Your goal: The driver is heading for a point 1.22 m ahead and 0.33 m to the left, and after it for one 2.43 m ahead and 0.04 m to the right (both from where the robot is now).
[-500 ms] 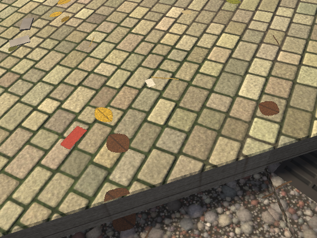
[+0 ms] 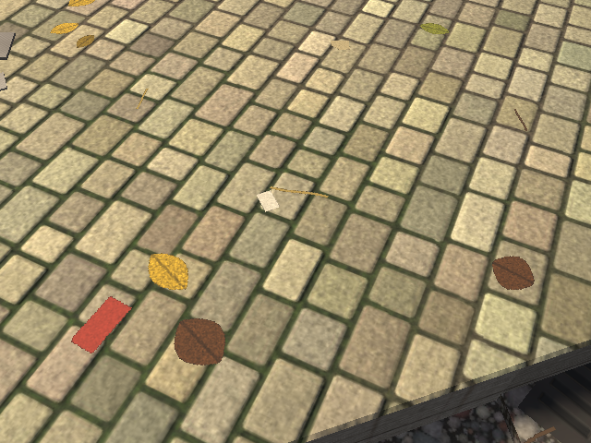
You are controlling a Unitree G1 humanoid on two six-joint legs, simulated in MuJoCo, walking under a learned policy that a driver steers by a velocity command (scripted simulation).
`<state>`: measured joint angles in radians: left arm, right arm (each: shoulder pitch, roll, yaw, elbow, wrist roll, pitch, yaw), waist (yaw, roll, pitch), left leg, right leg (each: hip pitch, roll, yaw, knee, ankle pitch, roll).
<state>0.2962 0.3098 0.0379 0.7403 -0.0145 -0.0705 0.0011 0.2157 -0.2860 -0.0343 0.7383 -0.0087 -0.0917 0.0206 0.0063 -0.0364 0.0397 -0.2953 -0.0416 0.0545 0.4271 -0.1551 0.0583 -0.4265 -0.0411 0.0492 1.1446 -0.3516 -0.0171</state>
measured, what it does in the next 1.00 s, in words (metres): climbs, turning left: right foot, then left foot 0.18 m higher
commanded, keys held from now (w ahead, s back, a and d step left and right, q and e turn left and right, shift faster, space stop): w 0.40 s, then w+q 0.60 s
